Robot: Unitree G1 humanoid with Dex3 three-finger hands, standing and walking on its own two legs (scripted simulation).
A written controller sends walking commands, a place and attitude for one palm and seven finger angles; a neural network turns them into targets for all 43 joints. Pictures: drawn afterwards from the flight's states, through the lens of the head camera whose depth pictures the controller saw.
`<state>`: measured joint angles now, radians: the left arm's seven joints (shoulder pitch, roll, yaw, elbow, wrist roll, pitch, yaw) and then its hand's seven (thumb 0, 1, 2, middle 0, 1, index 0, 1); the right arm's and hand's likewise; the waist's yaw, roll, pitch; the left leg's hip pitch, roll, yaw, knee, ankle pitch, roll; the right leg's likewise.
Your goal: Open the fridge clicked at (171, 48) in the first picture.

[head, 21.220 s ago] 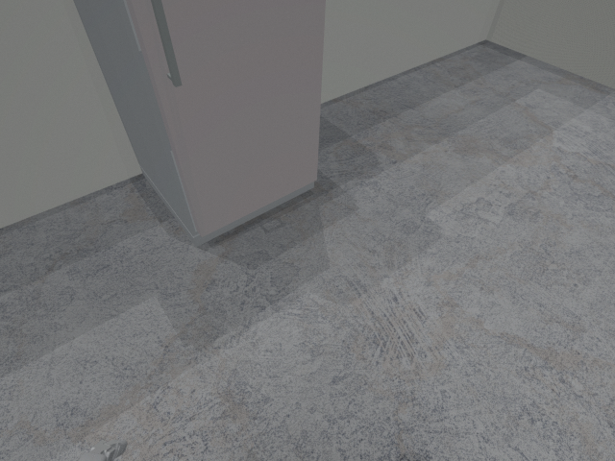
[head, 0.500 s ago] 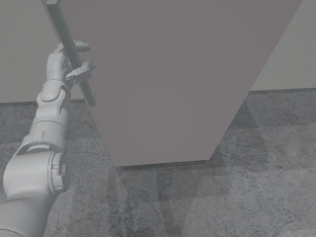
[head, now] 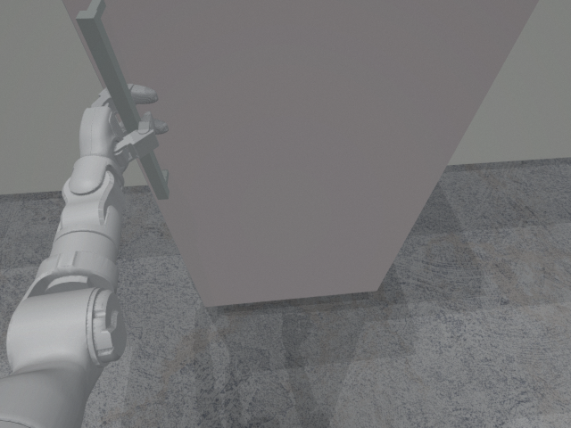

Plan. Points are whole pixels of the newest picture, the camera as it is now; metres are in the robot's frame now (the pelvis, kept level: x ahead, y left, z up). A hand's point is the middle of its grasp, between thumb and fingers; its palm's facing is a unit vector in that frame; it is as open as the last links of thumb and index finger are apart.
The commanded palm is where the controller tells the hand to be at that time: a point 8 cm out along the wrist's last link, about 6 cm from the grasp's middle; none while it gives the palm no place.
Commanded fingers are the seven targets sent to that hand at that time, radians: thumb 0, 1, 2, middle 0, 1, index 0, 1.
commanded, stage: grip the handle and tug to test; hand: left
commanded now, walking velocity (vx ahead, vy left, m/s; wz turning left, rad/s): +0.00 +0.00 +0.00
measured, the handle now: (137, 118) +0.53 +0.20 +0.14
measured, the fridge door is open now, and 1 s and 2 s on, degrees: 0 5 35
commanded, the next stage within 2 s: pull the door a little, standing still in 0.26 s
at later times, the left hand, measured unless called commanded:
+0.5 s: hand (146, 140) +0.47 +0.17 +0.15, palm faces +0.05 -1.00 +0.01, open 5.4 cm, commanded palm +0.43 +0.23 +0.15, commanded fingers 0.00 0.90 0.90 -0.45 -1.40 -0.45 -1.40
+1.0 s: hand (147, 171) +0.41 +0.16 +0.15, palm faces +0.03 -1.00 +0.00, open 6.1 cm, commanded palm +0.33 +0.22 +0.15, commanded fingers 0.00 0.90 0.90 -0.45 -1.40 -0.45 -1.40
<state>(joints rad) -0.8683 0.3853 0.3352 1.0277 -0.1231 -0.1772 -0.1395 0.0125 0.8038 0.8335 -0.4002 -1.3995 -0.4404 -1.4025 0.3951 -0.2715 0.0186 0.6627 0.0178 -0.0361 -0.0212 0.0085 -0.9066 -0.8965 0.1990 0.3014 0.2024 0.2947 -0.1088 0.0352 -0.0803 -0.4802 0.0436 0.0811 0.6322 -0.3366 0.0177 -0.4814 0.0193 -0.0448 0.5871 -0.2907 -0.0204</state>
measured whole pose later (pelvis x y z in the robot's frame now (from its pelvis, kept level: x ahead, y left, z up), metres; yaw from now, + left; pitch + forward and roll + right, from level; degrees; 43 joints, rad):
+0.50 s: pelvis +0.02 +0.01 +0.01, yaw +0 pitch +8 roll -1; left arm -0.69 0.29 0.27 0.72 -0.14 -0.02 -0.11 0.02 0.77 0.81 -0.34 -1.39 -0.37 -1.40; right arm 0.32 -0.25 0.01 0.66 0.02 -0.01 -0.03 0.01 -0.91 -0.90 0.20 0.30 0.20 0.29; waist -0.05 0.04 -0.08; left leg -0.36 0.03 0.08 0.55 -0.34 0.02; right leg -0.36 0.01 -0.04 0.51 -0.29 -0.01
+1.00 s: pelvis +0.06 +0.00 +0.01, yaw -7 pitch +6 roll +0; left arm -0.10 0.24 0.30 0.08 -0.24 0.06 -0.10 0.01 0.79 0.80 -0.24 -1.34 -0.23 -1.29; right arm 0.30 -0.25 0.00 0.59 0.04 -0.01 0.00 0.01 -0.91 -0.90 0.20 0.30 0.20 0.29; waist -0.02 0.05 -0.10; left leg -0.20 0.03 0.09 0.49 -0.33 0.01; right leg -0.25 0.03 0.02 0.46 -0.29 -0.02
